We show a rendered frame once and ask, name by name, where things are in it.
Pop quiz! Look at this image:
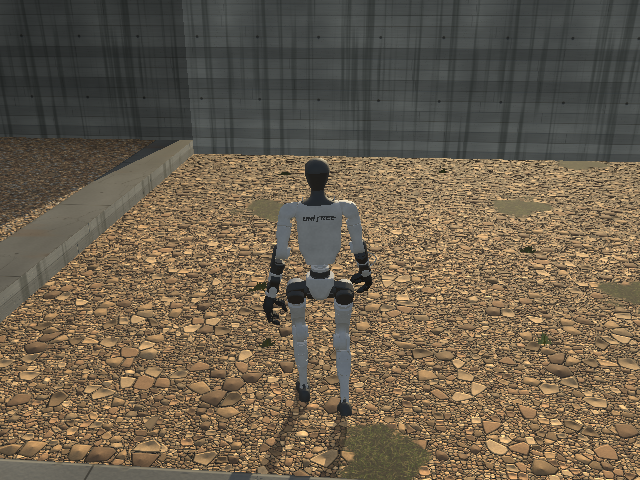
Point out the right robot forearm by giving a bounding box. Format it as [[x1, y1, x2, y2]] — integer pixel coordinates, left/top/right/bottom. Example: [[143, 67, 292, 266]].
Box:
[[354, 239, 371, 277]]

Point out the left robot shin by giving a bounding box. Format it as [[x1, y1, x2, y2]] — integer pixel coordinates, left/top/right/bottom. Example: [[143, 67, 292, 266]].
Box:
[[292, 325, 308, 389]]

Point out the right robot upper arm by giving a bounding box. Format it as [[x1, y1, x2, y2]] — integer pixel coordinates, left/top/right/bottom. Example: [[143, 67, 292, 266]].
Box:
[[339, 200, 365, 254]]

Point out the robot right foot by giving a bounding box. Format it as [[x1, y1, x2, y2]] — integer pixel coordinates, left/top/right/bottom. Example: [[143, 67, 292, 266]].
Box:
[[337, 398, 352, 416]]

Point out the left robot upper arm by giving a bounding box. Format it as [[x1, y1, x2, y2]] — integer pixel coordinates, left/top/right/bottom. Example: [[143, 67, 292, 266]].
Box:
[[275, 202, 298, 260]]

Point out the right robot hand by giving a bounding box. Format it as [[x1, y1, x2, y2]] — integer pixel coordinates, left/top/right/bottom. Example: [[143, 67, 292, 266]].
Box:
[[350, 272, 373, 293]]

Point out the left robot forearm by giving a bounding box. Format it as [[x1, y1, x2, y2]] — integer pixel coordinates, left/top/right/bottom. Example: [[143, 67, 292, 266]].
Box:
[[265, 245, 285, 298]]

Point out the left robot hand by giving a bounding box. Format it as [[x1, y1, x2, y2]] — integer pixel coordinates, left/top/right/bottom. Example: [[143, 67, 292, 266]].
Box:
[[263, 296, 287, 325]]

